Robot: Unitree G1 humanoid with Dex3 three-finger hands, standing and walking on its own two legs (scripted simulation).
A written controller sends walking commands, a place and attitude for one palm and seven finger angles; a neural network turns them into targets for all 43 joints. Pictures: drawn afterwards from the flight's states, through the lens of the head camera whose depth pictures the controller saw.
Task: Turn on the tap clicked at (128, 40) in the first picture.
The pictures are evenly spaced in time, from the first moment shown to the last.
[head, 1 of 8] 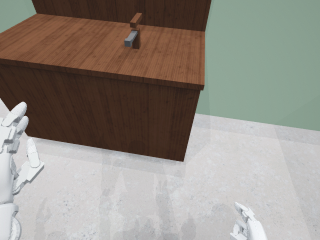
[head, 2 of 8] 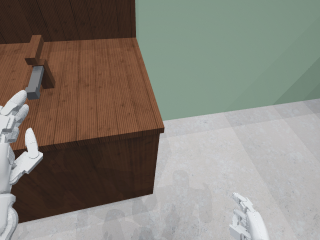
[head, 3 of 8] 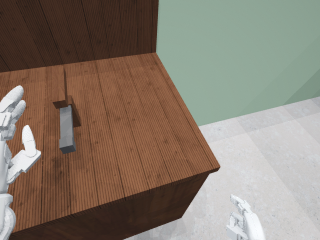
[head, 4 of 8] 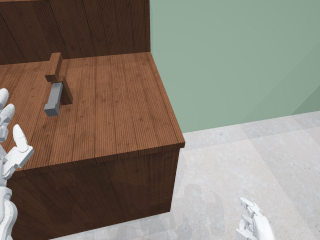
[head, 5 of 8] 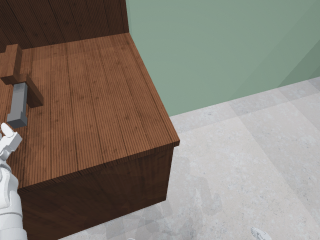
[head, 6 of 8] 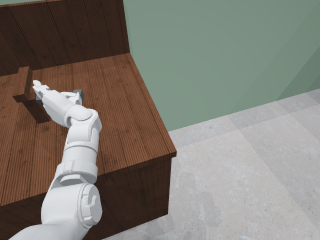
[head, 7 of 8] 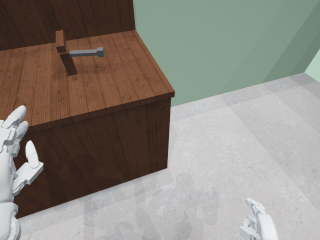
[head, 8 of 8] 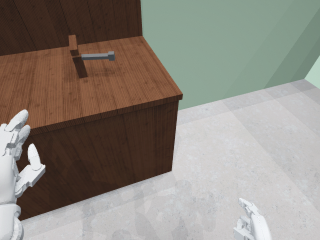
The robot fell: no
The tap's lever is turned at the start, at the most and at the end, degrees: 0 76 76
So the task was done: yes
